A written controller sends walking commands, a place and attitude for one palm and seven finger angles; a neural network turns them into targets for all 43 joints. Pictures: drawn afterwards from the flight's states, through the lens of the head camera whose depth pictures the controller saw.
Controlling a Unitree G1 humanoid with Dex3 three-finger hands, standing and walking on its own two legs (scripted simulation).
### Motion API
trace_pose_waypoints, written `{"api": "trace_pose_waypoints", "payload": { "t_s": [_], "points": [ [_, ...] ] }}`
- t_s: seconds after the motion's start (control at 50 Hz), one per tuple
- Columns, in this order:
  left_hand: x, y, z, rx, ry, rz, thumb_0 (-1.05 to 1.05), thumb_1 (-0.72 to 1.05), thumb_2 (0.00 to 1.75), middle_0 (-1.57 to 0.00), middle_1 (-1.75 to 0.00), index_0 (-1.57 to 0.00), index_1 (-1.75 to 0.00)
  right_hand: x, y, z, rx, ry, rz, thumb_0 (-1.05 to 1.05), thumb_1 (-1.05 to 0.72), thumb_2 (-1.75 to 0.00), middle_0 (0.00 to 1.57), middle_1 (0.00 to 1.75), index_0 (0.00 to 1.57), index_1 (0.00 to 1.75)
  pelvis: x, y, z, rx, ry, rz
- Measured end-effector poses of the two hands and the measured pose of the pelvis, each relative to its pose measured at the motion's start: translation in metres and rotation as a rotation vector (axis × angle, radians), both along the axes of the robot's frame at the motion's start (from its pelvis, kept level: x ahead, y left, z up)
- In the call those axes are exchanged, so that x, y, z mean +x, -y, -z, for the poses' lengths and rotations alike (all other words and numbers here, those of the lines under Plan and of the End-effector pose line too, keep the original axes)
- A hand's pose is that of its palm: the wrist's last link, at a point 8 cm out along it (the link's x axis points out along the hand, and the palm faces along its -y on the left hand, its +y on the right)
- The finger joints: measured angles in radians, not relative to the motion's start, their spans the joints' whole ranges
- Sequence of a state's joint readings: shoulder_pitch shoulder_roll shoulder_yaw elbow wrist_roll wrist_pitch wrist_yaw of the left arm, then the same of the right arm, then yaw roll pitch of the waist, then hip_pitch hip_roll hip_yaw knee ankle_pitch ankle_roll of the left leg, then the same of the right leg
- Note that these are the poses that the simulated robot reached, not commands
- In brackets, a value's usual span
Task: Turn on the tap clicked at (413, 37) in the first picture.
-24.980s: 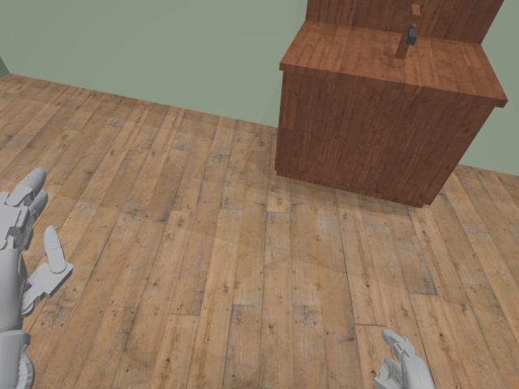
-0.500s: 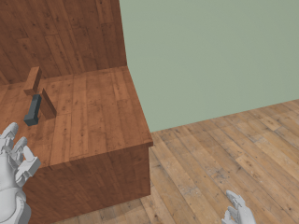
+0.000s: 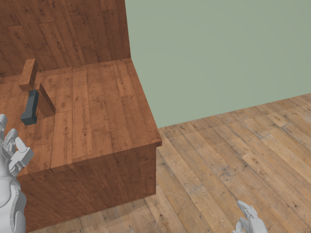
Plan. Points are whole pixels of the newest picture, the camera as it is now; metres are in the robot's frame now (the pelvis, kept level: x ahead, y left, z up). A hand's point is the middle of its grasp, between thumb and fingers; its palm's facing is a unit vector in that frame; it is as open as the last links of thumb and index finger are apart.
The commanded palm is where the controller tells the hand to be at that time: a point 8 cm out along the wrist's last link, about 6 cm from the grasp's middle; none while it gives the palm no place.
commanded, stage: reach beside the lever's end, fingers flat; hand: left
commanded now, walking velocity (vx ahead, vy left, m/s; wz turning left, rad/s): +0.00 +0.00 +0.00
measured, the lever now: (29, 118) +0.38 +0.40 +0.07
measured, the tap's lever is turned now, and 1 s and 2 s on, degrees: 0 0 0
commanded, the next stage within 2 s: push the lever round in 1.36 s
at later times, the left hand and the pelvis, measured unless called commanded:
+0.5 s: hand (18, 142) +0.30 +0.39 +0.07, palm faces +0.60 -0.79 -0.09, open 7.7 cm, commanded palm +0.26 +0.42 +0.07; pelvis +0.00 +0.02 -0.01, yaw +0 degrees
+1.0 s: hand (21, 129) +0.35 +0.41 +0.06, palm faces +0.57 -0.82 -0.12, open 7.8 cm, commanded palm +0.30 +0.44 +0.06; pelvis +0.00 +0.02 -0.02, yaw -1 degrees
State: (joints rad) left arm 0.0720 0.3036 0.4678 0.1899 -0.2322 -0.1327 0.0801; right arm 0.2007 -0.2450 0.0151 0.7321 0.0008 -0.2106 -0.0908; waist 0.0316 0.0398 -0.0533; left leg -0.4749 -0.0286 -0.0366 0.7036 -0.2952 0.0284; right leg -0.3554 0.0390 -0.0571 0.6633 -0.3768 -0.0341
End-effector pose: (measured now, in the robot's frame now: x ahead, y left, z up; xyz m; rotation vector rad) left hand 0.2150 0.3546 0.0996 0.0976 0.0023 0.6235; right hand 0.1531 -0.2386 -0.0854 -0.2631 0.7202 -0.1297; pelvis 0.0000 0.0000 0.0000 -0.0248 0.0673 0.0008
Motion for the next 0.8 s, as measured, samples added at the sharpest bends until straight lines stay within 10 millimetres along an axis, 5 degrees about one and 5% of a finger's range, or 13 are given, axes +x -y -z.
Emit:
{"api": "trace_pose_waypoints", "payload": {
  "t_s": [0.4, 0.8],
  "points": [
    [0.027, -0.054, 0.02, -0.01, -0.011, -0.026, 0.01, 0.9, 0.9, -0.17, -0.2, -0.17, -0.2, -0.029, 0.003, 0.013, -0.054, -0.128, 0.042, 0.01, -0.9, -0.9, 0.2, 0.3, 0.21, 0.3, 0.0, -0.014, 0.009, -0.022, -0.06, 0.0],
    [0.066, -0.087, 0.04, -0.029, -0.033, -0.028, 0.01, 0.9, 0.9, -0.16, -0.15, -0.15, -0.16, -0.066, 0.005, 0.027, -0.089, -0.264, 0.068, 0.01, -0.9, -0.9, 0.2, 0.3, 0.21, 0.3, -0.007, -0.02, 0.021, -0.041, -0.131, 0.002]
  ]
}}
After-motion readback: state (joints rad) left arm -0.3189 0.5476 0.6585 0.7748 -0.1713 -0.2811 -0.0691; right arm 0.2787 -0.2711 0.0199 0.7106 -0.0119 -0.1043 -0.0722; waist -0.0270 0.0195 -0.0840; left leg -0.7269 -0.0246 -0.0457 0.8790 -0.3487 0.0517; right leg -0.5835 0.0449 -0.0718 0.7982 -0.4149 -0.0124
